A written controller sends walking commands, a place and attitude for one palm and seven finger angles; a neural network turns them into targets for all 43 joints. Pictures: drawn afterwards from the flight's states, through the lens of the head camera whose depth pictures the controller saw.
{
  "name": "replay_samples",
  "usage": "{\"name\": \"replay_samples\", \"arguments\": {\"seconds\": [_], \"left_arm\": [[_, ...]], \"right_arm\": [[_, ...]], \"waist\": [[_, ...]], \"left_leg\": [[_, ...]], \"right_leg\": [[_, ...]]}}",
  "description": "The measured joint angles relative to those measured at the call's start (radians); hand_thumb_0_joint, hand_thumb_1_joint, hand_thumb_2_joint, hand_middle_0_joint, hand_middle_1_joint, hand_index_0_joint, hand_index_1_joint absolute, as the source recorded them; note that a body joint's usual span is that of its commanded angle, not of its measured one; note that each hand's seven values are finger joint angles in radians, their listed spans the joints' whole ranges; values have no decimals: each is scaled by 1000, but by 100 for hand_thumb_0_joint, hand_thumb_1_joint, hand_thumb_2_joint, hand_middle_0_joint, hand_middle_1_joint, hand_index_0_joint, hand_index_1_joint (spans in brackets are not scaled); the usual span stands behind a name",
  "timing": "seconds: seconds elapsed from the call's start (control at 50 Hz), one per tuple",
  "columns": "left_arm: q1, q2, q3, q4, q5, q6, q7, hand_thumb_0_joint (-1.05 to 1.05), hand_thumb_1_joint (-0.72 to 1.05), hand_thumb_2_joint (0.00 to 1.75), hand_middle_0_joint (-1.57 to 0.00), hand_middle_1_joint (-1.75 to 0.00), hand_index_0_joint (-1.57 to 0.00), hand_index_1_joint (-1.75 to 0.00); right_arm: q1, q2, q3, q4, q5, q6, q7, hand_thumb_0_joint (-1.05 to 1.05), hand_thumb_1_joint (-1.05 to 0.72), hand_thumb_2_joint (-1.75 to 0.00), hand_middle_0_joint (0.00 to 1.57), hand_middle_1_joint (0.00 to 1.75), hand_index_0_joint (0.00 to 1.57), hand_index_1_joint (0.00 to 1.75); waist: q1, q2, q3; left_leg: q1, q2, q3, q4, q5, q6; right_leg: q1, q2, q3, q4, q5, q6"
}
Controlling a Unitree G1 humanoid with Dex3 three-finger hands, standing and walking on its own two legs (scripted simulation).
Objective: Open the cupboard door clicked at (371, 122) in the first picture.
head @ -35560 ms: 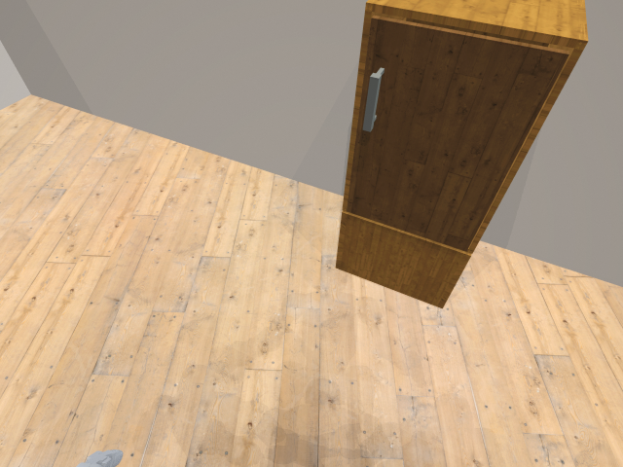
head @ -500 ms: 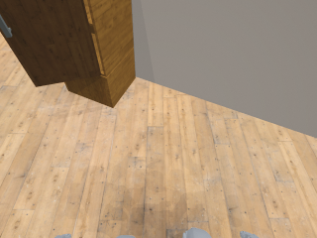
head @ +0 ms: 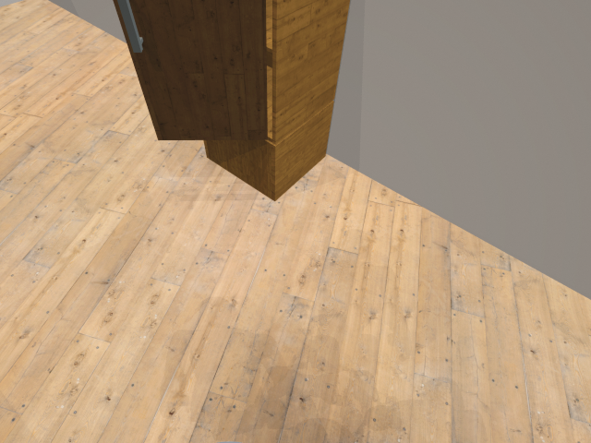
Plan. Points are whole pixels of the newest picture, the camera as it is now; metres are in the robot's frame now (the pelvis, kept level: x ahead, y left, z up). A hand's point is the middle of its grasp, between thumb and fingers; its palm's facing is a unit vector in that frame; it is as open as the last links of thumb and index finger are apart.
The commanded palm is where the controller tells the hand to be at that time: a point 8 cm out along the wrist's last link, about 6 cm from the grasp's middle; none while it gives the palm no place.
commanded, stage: take the last steps up to it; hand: left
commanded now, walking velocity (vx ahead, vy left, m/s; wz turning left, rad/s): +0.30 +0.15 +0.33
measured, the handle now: (132, 21) +1.05 +0.51 +0.02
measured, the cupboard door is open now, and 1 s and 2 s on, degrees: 42 42 42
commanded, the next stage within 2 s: come to a stop and stand still in 1.66 s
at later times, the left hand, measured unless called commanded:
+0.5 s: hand out of the picture +0.06 +0.20 -0.15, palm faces +0.20 -0.96 -0.21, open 7.4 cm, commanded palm none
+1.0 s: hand (112, 348) +0.26 +0.32 -0.15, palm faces +0.18 -0.96 -0.22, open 7.4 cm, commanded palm none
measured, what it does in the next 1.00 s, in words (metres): walks ahead: left foot, then right foot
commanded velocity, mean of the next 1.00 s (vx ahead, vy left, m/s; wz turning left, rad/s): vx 0.30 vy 0.10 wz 0.08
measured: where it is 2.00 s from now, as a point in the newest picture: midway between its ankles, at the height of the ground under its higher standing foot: (238, 331)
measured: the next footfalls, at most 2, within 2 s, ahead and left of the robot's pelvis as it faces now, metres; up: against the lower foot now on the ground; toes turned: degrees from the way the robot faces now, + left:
left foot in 0.02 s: +0.05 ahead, +0.11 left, +0.00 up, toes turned +3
right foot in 0.36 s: +0.07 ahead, -0.12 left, +0.00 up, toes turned +0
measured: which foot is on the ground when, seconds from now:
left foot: up 0.00-0.00, down 0.02-0.36, up 0.38-0.68, down 0.70-1.00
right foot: down 0.00-0.02, up 0.04-0.34, down 0.36-0.70, up 0.72-1.00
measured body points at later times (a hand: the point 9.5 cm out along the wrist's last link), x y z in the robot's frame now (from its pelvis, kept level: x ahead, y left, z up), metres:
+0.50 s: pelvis +0.06 +0.02 +0.01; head +0.08 +0.01 +0.46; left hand +0.05 +0.25 -0.14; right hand +0.11 -0.23 -0.15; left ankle +0.04 +0.14 -0.66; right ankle +0.03 -0.12 -0.73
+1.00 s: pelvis +0.21 +0.12 +0.01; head +0.23 +0.11 +0.46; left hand +0.25 +0.37 -0.13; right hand +0.26 -0.11 -0.15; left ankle +0.18 +0.22 -0.73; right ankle +0.28 +0.03 -0.70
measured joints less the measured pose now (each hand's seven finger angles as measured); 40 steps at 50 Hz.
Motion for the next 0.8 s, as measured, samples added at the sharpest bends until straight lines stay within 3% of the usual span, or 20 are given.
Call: {"name": "replay_samples", "arguments": {"seconds": [0.02,0.08,0.12,0.18,0.26,0.34,0.36,0.4,0.44,0.48,0.56,0.64,0.68,0.7,0.74,0.8], "left_arm": [[7,7,3,7,-5,7,-1,0,92,90,-20,-30,-20,-30],[0,33,14,39,-6,43,2,0,91,90,-20,-30,-20,-30],[-9,40,20,56,-2,54,-6,1,92,90,-20,-30,-20,-30],[-22,40,25,59,0,43,-22,1,91,90,-20,-30,-20,-30],[-35,24,22,45,0,24,-33,1,91,90,-19,-30,-20,-30],[-39,8,18,25,2,-6,-37,1,91,90,-19,-30,-20,-30],[-33,11,17,15,5,-20,-36,0,91,90,-20,-30,-20,-30],[-32,-13,14,21,6,-35,-26,0,91,90,-20,-30,-20,-30],[-4,-33,8,32,4,-48,-18,0,91,90,-20,-30,-20,-30],[29,-45,4,53,3,-54,-13,0,91,90,-20,-30,-20,-30],[77,-55,-3,106,6,-63,-15,0,91,90,-20,-30,-20,-30],[110,-55,-4,143,10,-62,-19,0,91,90,-20,-30,-20,-30],[132,-51,1,158,9,-54,-20,0,91,90,-20,-30,-20,-30],[147,-53,3,161,6,-46,-22,0,91,90,-20,-30,-20,-30],[133,-36,7,172,1,-19,-22,0,91,90,-20,-30,-20,-30],[85,-10,15,171,1,0,-20,1,91,90,-20,-30,-20,-30]], "right_arm": [[-3,0,1,-3,-3,-11,-2,0,-91,-90,19,30,20,30],[-14,21,13,-7,-16,-24,-11,0,-91,-90,20,30,20,30],[-3,31,19,-11,-20,-34,-20,0,-91,-90,20,30,20,30],[28,39,27,-2,-19,-48,-24,0,-91,-90,20,30,20,30],[77,40,27,24,-19,-52,-21,0,-91,-90,20,30,20,30],[127,32,19,52,-15,-41,-17,0,-91,-90,20,30,21,30],[143,34,17,56,-10,-38,-15,0,-91,-90,20,30,21,30],[151,15,8,76,-14,-21,-7,0,-91,-90,20,30,20,30],[143,0,0,93,-20,-5,2,1,-91,-90,20,30,20,30],[128,-5,-7,93,-20,-2,10,1,-91,-90,20,30,20,30],[101,-1,-11,70,-14,-18,22,1,-91,-90,19,30,20,30],[63,1,-6,50,-10,-38,30,1,-91,-90,19,30,20,30],[49,1,0,37,-12,-57,29,1,-91,-90,19,30,20,30],[46,-7,3,24,-16,-73,27,0,-91,-90,19,30,20,30],[26,12,2,17,-21,-95,7,0,-91,-90,19,30,20,30],[34,47,14,19,-23,-102,-13,0,-91,-90,19,30,20,30]], "waist": [[0,1,-5],[16,-20,0],[16,-11,-8],[15,11,-18],[7,44,-37],[-3,63,-50],[0,48,-59],[5,76,-50],[7,86,-51],[0,77,-54],[-4,33,-50],[23,6,-31],[31,0,-26],[32,18,-31],[22,4,-15],[24,-7,-16]], "left_leg": [[5,2,-7,-26,65,25],[-11,-10,0,18,19,70],[-4,-10,-9,-8,17,75],[20,-14,-28,-76,55,76],[46,-22,-52,-132,79,80],[41,-39,-70,-82,39,74],[16,-53,-62,-21,-23,72],[-53,-43,-70,184,-126,58],[-129,-26,-64,364,-90,41],[-190,4,-48,445,-18,23],[-236,55,-11,338,54,-3],[-194,60,22,103,70,5],[-134,50,46,-17,85,16],[-112,57,41,-56,119,32],[-135,47,50,28,131,51],[-94,37,73,24,72,60]], "right_leg": [[-21,-2,-3,41,-19,7],[-108,11,64,260,-179,8],[-165,31,88,391,-174,0],[-204,45,94,438,-124,-9],[-179,54,83,305,-105,-14],[-64,71,66,38,-52,-21],[-35,59,78,-38,-40,-36],[-29,59,58,-8,8,-39],[5,55,47,-29,8,-30],[50,44,43,-93,24,-15],[132,4,27,-202,49,10],[178,-39,12,-206,11,51],[179,-61,12,-143,-44,68],[149,-61,9,-56,-84,54],[35,-54,70,236,-176,7],[-150,-11,102,559,-127,-38]]}}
